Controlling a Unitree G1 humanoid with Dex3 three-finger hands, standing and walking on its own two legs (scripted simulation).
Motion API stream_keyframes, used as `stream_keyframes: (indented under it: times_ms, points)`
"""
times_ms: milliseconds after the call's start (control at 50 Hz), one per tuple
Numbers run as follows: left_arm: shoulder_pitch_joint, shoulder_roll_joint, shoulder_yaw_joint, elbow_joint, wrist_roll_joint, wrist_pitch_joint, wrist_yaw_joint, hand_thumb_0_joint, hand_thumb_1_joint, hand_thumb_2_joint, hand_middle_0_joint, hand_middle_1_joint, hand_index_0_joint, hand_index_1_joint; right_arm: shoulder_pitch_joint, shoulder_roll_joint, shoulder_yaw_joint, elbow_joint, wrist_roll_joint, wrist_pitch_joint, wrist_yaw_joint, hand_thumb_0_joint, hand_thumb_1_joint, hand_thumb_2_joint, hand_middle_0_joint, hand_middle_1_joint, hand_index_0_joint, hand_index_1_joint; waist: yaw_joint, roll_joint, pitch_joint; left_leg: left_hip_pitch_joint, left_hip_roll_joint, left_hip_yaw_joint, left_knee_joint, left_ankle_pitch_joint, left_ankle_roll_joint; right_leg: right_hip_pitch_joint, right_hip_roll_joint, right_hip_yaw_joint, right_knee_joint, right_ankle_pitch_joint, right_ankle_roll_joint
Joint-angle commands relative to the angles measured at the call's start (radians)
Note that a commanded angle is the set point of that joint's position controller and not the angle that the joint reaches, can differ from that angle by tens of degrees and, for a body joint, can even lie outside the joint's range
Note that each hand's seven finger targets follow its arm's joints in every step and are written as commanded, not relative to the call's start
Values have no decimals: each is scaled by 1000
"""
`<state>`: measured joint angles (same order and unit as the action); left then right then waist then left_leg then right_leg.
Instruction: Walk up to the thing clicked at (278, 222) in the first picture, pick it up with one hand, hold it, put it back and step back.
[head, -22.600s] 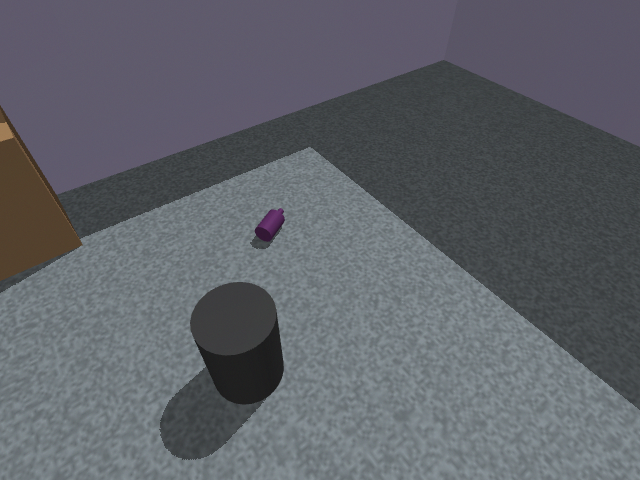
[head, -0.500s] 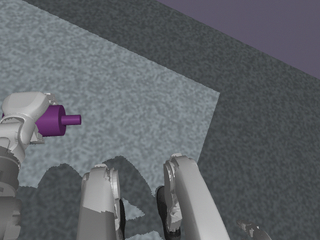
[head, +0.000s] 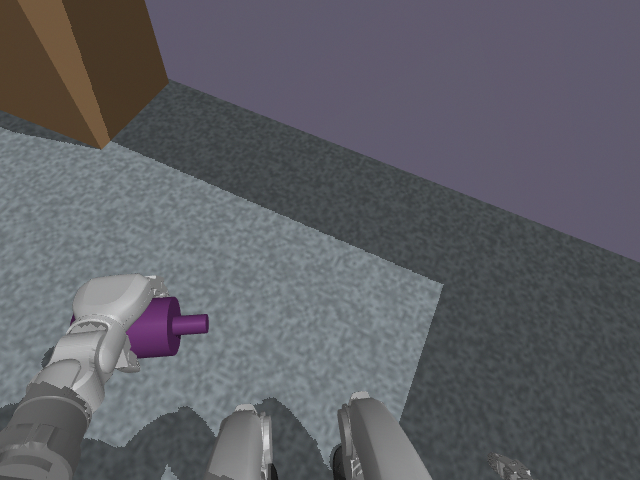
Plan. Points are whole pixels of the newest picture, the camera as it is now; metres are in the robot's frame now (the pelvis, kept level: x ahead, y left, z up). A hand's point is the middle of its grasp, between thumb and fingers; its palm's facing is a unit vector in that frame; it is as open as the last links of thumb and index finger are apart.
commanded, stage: lift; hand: left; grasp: from above
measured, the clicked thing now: (146, 327) +0.37 +0.22 -0.11
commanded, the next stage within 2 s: hold in 0.60 s
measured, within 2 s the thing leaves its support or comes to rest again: neither
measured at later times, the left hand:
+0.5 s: hand (107, 292) +0.37 +0.22 +0.02, palm faces -0.46 -0.06 -0.88, open 10.9 cm
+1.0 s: hand (82, 262) +0.37 +0.23 +0.08, palm faces -0.46 -0.05 -0.89, open 10.8 cm
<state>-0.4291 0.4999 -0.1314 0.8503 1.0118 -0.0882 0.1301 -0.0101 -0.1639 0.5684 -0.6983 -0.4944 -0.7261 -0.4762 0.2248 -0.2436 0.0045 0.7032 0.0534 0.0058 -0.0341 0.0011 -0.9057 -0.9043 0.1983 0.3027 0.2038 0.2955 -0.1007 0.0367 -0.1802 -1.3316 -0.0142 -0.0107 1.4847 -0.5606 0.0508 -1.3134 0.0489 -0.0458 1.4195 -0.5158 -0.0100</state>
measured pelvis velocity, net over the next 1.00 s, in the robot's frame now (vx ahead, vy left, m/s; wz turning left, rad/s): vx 0.07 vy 0.01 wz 0.00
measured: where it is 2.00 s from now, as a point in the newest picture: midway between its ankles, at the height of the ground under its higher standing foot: outside the picture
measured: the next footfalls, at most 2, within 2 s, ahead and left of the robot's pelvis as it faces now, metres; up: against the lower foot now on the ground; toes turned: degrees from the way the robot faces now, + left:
none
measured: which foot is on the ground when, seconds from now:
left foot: down 0.00-1.00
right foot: down 0.00-1.00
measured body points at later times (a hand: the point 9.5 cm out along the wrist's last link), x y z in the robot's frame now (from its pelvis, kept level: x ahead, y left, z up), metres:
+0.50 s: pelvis +0.04 +0.00 +0.11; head +0.11 +0.01 +0.55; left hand +0.38 +0.23 +0.07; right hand +0.12 -0.27 -0.01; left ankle +0.07 +0.09 -0.57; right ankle +0.08 -0.12 -0.57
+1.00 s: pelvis +0.07 +0.01 +0.14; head +0.11 +0.00 +0.59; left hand +0.39 +0.23 +0.13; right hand +0.17 -0.26 +0.02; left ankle +0.07 +0.09 -0.57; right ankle +0.08 -0.12 -0.57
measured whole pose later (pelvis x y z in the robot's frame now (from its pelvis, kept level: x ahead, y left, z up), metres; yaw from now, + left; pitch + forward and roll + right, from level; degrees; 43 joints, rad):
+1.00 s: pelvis +0.07 +0.01 +0.14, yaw +0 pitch +8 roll -1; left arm -0.28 0.42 -0.21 0.75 1.01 -0.06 0.06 -0.01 -0.12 0.54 -0.66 -0.53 -0.68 -0.51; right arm 0.25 -0.26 -0.04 0.71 0.07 0.02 -0.04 0.00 -0.89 -0.90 0.20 0.30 0.20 0.30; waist -0.04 0.03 -0.08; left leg -0.50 -0.03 0.02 0.73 -0.36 0.05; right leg -0.50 0.04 0.03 0.69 -0.32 0.00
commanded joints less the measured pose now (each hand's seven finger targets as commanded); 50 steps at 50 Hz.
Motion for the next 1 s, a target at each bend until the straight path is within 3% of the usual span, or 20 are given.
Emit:
stream_keyframes:
  times_ms: [0, 80, 100, 160, 220, 280, 320, 400, 480, 500, 580, 680, 820, 900, 940, 980]
  points:
    - [-305, 195, 63, -143, 3, -8, 42, 0, 691, 929, -1105, -633, -1070, -671, 79, -165, -69, -52, 2, -40, -25, 0, -903, -905, 200, 300, 200, 300, -6, 80, -344, 418, 11, -65, -362, 46, -28, 280, 15, 20, -288, 48, -24]
    - [-293, 169, 48, -155, 2, -12, 44, 0, 660, 956, -1081, -665, -1045, -705, 79, -161, -74, -59, 4, -51, -24, 0, -904, -906, 200, 300, 200, 300, 6, 78, -308, 491, 5, -43, -435, 82, -28, 373, 17, 34, -381, 76, -27]
    - [-291, 189, 60, -163, 5, -13, 45, 0, 661, 963, -1076, -672, -1041, -711, 77, -166, -74, -62, 3, -54, -25, 0, -901, -904, 200, 300, 200, 300, 11, 75, -305, 510, 5, -47, -456, 80, -27, 395, 18, 33, -396, 76, -26]
    - [-298, 161, 41, -180, 11, -8, 55, 0, 664, 976, -1075, -689, -1041, -726, 88, -162, -76, -56, 0, -57, -24, 0, -901, -904, 200, 300, 200, 300, 10, 61, -309, 579, 2, -29, -491, 159, -26, 473, 19, 36, -447, 143, -27]
    - [-272, 190, 66, -183, 10, 4, 65, 0, 649, 970, -1052, -709, -1024, -741, 93, -165, -78, -56, -1, -56, -23, 0, -902, -904, 200, 300, 200, 300, 28, 60, -296, 632, 0, -23, -540, 210, -29, 539, 16, 41, -496, 183, -26]
    - [-261, 159, 48, -180, 14, 21, 69, 0, 656, 981, -1063, -706, -1032, -741, 98, -163, -80, -45, -5, -53, -21, 0, -901, -904, 200, 300, 200, 300, 27, 60, -294, 701, 6, -24, -575, 294, -34, 578, 17, 39, -527, 249, -27]
    - [-237, 172, 61, -189, 13, 32, 72, 0, 639, 972, -1042, -703, -1014, -734, 99, -166, -84, -50, -4, -50, -21, 0, -899, -903, 200, 300, 200, 300, 38, 68, -292, 741, 5, -21, -603, 329, -36, 614, 16, 42, -557, 274, -27]
    - [-234, 140, 34, -204, 0, 45, 59, 0, 661, 953, -1059, -687, -1032, -716, 94, -165, -84, -52, -1, -43, -22, 0, -897, -901, 200, 300, 200, 300, 25, 33, -254, 792, 4, -16, -652, 350, -32, 667, 13, 48, -620, 301, -24]
    - [-244, 160, 43, -243, -8, 43, 44, 0, 641, 934, -1033, -678, -1011, -702, 81, -163, -87, -58, -2, -43, -27, 0, -896, -900, 200, 300, 200, 300, 44, 64, -255, 857, 6, -19, -708, 382, -39, 723, 11, 49, -665, 317, -25]
    - [-190, 138, 31, -210, -11, 45, 36, 0, 651, 923, -1046, -669, -1023, -693, 79, -163, -87, -65, 0, -40, -27, 0, -897, -900, 200, 300, 200, 300, 41, 38, -228, 861, 3, -12, -717, 384, -35, 729, 10, 51, -681, 323, -24]
    - [-221, 142, 30, -261, -20, 31, 14, 0, 685, 916, -1064, -671, -1047, -691, 74, -162, -89, -67, 1, -35, -28, 0, -895, -899, 200, 300, 200, 300, 38, 45, -222, 915, 8, -14, -753, 419, -37, 762, 10, 52, -720, 341, -24]
    - [-194, 146, 35, -272, -13, 17, 7, 0, 703, 920, -1063, -687, -1055, -697, 60, -160, -90, -80, 3, -31, -29, 0, -891, -898, 200, 300, 200, 300, 48, 32, -206, 939, 2, -13, -791, 441, -38, 822, 8, 59, -755, 364, -22]
    - [-207, 149, 32, -301, -9, 11, -8, 0, 729, 922, -1077, -693, -1073, -700, 50, -166, -97, -75, 5, -25, -26, 0, -890, -896, 200, 300, 200, 300, 53, 41, -215, 1023, 4, -13, -818, 551, -40, 868, 8, 58, -784, 440, -22]
    - [-201, 157, 38, -318, -10, 15, -16, 0, 733, 932, -1094, -677, -1084, -690, 45, -171, -100, -83, 10, -18, -24, 0, -891, -897, 200, 300, 200, 300, 64, 29, -202, 1031, -6, -2, -840, 552, -34, 913, 4, 68, -814, 460, -19]
    - [-172, 136, 20, -294, -13, 19, -29, 0, 728, 923, -1088, -672, -1079, -684, 36, -168, -98, -86, 10, -16, -23, 0, -890, -897, 200, 300, 200, 300, 57, 21, -172, 1040, 1, -10, -854, 552, -38, 903, 6, 62, -821, 446, -20]
    - [-172, 158, 32, -314, -6, 18, -40, 0, 720, 915, -1087, -665, -1077, -678, 30, -171, -100, -93, 12, -13, -24, 0, -894, -898, 200, 300, 200, 300, 70, 32, -188, 1058, -3, -7, -861, 565, -37, 922, 7, 65, -828, 458, -20]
